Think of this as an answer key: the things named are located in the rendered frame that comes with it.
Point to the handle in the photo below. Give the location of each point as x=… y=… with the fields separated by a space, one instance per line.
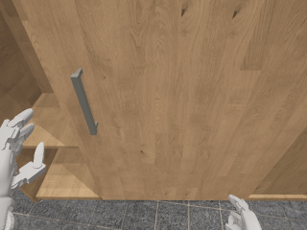
x=79 y=89

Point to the robot left hand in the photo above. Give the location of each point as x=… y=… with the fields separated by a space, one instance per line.
x=12 y=135

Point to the left robot forearm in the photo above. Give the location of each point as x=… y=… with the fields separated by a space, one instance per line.
x=7 y=219

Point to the wardrobe door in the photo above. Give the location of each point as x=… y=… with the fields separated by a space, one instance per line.
x=194 y=99
x=289 y=175

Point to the robot right hand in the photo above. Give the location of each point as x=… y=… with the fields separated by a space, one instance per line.
x=247 y=221

